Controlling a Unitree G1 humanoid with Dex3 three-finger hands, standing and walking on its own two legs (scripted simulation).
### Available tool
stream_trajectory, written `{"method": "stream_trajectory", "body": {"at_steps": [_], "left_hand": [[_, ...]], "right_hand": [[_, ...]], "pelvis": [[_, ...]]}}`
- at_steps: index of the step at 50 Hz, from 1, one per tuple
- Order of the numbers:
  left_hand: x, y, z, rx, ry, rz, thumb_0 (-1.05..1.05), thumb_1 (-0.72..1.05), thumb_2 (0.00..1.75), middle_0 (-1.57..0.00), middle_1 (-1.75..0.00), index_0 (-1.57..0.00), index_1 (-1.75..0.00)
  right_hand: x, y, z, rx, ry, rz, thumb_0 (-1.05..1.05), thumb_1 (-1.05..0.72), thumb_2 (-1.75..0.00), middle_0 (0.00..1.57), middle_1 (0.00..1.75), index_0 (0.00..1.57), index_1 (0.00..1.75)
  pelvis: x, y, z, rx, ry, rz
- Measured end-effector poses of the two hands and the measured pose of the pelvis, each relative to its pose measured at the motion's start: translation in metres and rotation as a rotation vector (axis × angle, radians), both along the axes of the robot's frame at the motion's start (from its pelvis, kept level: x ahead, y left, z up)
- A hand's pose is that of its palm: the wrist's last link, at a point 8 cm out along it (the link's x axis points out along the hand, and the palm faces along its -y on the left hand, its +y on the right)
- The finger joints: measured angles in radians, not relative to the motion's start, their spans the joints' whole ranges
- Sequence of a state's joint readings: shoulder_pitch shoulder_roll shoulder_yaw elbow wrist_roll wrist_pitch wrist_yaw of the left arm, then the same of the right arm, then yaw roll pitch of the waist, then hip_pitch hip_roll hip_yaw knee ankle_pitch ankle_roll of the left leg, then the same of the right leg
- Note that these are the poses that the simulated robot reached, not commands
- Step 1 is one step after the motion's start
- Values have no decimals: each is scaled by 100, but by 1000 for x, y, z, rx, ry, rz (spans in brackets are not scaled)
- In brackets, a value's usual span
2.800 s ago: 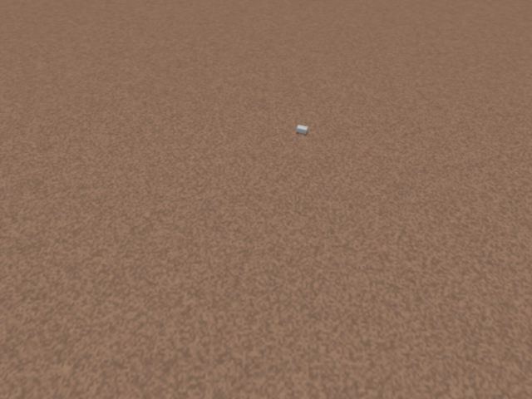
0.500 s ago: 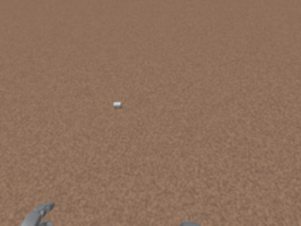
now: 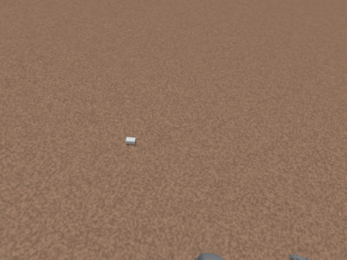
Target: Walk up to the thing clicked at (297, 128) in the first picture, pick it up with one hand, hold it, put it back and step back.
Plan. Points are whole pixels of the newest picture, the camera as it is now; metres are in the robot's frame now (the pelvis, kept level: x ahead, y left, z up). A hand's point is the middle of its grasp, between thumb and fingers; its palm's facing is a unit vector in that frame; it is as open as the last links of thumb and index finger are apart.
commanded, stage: walk up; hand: left
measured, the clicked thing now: (130, 140) +0.95 +0.26 -0.75
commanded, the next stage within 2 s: none
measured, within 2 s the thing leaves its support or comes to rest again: neither
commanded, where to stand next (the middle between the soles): +0.59 +0.01 m, yaw +1 degrees
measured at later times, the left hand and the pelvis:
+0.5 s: hand (93, 195) +0.29 +0.22 -0.11, palm faces +0.00 -0.92 -0.39, open 7.3 cm; pelvis +0.21 -0.04 +0.00, yaw +1 degrees
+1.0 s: hand (88, 158) +0.43 +0.28 -0.15, palm faces -0.04 -0.94 -0.33, open 7.3 cm; pelvis +0.38 +0.01 +0.00, yaw +1 degrees
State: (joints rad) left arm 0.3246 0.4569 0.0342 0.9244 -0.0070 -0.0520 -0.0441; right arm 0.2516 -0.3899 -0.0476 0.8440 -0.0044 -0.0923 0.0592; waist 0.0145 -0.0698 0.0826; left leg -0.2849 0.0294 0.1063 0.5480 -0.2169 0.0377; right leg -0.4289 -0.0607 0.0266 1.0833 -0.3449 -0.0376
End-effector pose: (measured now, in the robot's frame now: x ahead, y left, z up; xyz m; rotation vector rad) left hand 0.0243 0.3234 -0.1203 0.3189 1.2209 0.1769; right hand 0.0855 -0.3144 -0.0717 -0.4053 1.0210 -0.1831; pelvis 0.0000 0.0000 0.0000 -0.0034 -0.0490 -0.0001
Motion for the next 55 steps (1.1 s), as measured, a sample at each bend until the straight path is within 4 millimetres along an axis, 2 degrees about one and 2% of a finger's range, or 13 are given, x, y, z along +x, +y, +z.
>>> {"method": "stream_trajectory", "body": {"at_steps": [5,11,16,18,23,27,33,39,42,47,51,55], "left_hand": [[58,-1,13,-8,-28,-27,1,91,90,-20,-29,-20,-30],[135,-12,26,16,-62,-51,1,91,90,-20,-29,-20,-30],[207,-31,28,60,-135,-66,1,91,90,-20,-29,-20,-30],[229,-41,30,65,-177,-65,1,91,90,-20,-29,-20,-30],[254,-56,45,55,-203,-41,0,91,90,-20,-30,-21,-30],[261,-54,47,52,-170,-27,0,91,89,-21,-30,-21,-30],[271,-31,32,38,-110,20,0,90,90,-21,-30,-21,-31],[297,2,0,23,-24,47,1,91,90,-20,-30,-21,-30],[322,7,-3,16,7,34,1,91,90,-20,-30,-21,-30],[371,7,4,-3,-23,5,1,91,90,-20,-29,-20,-30],[410,2,12,-4,-36,-23,1,91,90,-20,-29,-20,-30],[451,-6,21,16,-64,-42,1,91,90,-20,-29,-20,-30]], "right_hand": [[13,1,0,13,52,-24,0,-90,-89,20,30,20,30],[34,-15,-16,39,126,-67,1,-90,-89,21,30,20,30],[70,-37,-46,57,170,-87,1,-90,-90,20,30,20,30],[89,-41,-53,63,186,-82,1,-91,-90,20,30,20,30],[150,-40,-48,84,158,-36,1,-91,-90,20,30,20,30],[194,-38,-38,86,125,-2,1,-91,-90,20,30,20,30],[253,-28,-24,47,127,35,1,-91,-90,20,30,20,30],[312,-9,-19,-17,70,40,1,-91,-90,20,30,20,30],[328,1,-11,-18,42,18,0,-91,-90,20,30,20,30],[340,9,-2,-16,70,-4,0,-91,-89,20,30,20,30],[349,5,-7,-2,98,-24,0,-90,-89,20,30,20,30],[362,-5,-20,23,130,-44,0,-90,-89,21,30,20,30]], "pelvis": [[41,1,8,9,2,-1],[95,-9,7,23,8,1],[146,-30,-10,19,5,4],[160,-36,-11,12,0,9],[192,-39,1,19,-4,15],[218,-38,7,6,4,21],[263,-26,5,-17,13,35],[313,1,-11,-2,9,38],[332,8,-7,-9,6,36],[363,11,3,1,1,27],[388,9,5,9,-2,20],[415,1,2,17,1,17]]}}
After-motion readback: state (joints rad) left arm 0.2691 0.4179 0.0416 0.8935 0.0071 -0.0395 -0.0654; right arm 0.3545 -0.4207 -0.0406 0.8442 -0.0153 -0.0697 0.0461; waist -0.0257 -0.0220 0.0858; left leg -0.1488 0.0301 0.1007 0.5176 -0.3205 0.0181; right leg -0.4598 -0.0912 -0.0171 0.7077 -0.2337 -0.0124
